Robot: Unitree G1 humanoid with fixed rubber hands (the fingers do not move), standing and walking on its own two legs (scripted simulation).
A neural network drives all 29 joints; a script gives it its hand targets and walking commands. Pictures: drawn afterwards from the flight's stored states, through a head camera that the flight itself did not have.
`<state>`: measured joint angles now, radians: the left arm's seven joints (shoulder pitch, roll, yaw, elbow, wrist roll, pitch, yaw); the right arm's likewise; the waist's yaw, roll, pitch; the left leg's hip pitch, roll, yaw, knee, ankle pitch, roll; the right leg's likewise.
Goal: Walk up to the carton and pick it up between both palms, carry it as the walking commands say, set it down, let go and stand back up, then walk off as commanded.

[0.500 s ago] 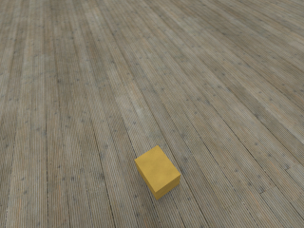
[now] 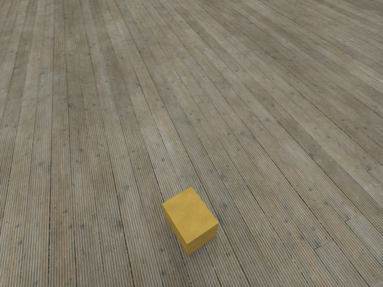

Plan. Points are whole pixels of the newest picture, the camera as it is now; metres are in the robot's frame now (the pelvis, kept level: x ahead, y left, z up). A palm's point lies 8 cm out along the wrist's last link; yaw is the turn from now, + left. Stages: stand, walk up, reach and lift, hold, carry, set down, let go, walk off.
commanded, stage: walk up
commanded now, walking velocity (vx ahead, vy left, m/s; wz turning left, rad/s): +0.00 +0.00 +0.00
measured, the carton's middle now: (189, 220) +0.54 +0.04 -0.68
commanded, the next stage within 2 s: none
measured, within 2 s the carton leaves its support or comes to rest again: neither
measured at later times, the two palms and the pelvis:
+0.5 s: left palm out of the picture +0.01 +0.26 -0.14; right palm out of the picture +0.03 -0.25 -0.13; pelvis -0.02 +0.00 +0.00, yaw +5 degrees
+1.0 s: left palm out of the picture +0.07 +0.16 -0.14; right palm out of the picture +0.17 -0.36 -0.15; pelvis +0.08 -0.11 -0.02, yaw +19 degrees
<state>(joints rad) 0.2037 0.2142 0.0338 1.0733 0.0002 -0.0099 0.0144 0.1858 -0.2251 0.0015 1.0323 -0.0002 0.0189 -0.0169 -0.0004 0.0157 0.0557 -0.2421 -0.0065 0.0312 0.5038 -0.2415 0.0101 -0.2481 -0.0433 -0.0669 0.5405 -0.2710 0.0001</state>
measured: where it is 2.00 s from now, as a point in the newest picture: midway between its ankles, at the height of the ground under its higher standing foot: outside the picture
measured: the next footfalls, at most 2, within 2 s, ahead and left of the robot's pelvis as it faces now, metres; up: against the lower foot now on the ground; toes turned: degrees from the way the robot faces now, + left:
right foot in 0.94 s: +0.15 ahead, -0.23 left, +0.00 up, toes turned +12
left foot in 1.26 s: +0.14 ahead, -0.06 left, +0.00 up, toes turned +32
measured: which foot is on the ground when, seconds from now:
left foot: down 0.00-0.92, up 0.94-1.00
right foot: down 0.00-0.58, up 0.60-0.92, down 0.94-1.00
